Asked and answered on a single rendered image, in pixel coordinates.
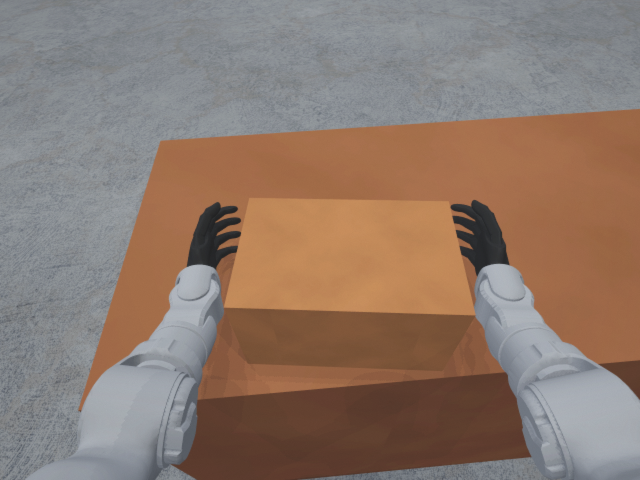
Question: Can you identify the right robot hand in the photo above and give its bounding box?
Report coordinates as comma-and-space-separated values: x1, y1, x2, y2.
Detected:
451, 200, 509, 276

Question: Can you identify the robot right upper arm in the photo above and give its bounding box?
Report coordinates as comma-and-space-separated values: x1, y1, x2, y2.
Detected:
517, 368, 640, 480

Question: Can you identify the left robot hand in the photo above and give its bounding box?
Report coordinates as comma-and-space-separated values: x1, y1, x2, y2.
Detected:
187, 202, 241, 270

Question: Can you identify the carton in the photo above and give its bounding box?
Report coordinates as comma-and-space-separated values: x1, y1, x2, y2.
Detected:
224, 198, 476, 371

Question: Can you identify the robot left upper arm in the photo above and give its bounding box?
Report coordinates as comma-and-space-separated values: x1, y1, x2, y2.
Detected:
25, 365, 198, 480

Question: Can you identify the right robot forearm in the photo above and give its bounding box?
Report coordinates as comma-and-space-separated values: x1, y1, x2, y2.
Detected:
474, 264, 640, 410

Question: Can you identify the pedestal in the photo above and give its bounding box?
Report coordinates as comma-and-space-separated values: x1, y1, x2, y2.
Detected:
78, 109, 640, 480

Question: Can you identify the left robot forearm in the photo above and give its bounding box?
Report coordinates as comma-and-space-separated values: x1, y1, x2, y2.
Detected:
77, 265, 224, 447

